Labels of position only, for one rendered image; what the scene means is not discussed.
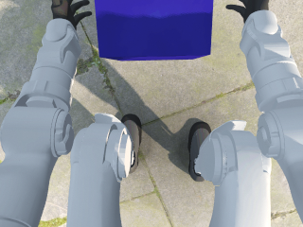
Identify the right robot upper arm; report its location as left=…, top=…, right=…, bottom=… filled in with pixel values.
left=256, top=106, right=303, bottom=224

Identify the left robot upper arm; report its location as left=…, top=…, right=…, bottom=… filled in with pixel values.
left=0, top=106, right=75, bottom=227

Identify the right robot hand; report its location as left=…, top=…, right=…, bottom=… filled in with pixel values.
left=225, top=0, right=269, bottom=24

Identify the right robot forearm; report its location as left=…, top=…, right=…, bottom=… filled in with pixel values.
left=240, top=9, right=303, bottom=113

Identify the left robot forearm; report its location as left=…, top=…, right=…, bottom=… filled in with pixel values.
left=0, top=18, right=81, bottom=151

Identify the left robot hand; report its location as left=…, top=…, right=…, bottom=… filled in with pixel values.
left=51, top=0, right=93, bottom=30

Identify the right robot thigh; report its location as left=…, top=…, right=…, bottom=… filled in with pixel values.
left=204, top=130, right=271, bottom=227

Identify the robot left foot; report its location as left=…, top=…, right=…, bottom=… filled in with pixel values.
left=121, top=113, right=142, bottom=174

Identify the carton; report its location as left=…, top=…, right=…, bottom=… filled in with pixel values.
left=95, top=0, right=214, bottom=61

